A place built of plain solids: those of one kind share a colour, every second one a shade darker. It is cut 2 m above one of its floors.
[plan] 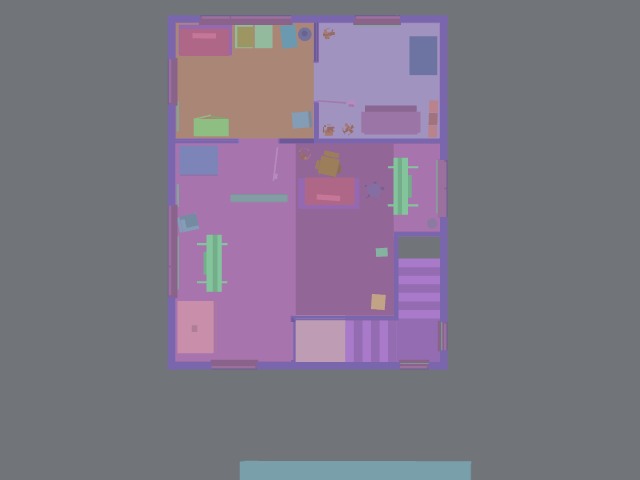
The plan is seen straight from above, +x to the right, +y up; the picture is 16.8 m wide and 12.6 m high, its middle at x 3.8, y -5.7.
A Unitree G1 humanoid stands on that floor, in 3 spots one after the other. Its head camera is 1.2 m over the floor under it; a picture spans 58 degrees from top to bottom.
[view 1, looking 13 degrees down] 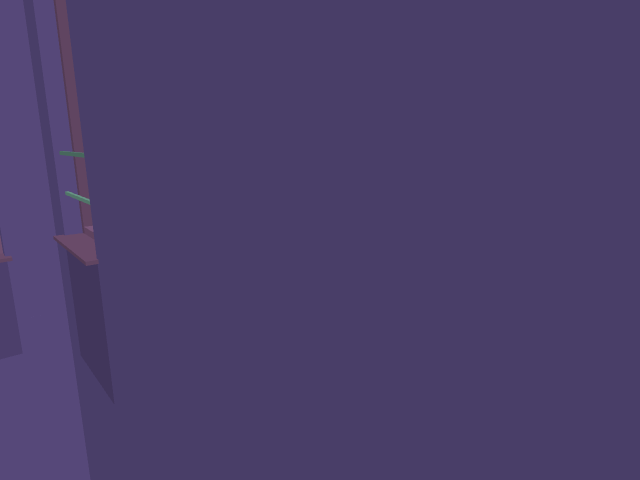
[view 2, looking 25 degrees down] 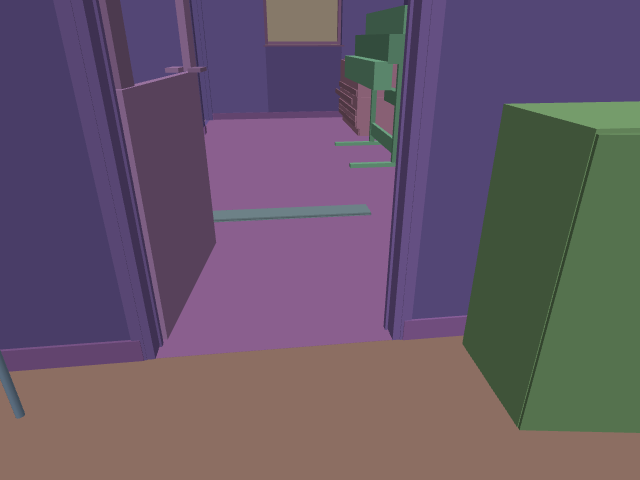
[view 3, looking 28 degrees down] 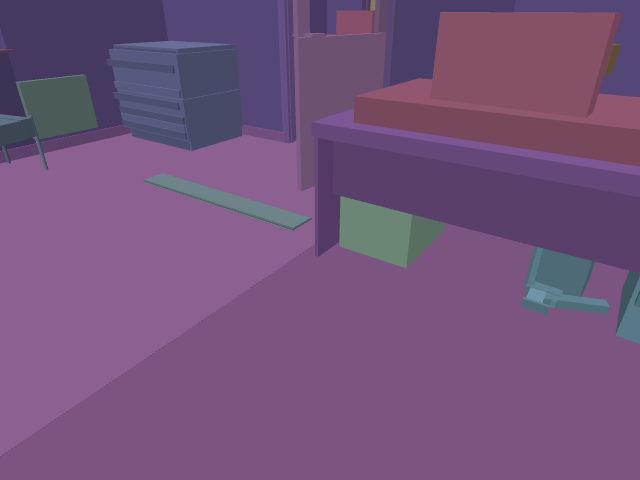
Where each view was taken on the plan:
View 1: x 3.51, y -8.36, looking -41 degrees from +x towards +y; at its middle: wall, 0.85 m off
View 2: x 2.20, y -1.55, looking -97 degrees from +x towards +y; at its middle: raised_floor_drawing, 2.84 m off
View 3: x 4.45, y -6.55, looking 125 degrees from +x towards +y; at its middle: desk_panel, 2.35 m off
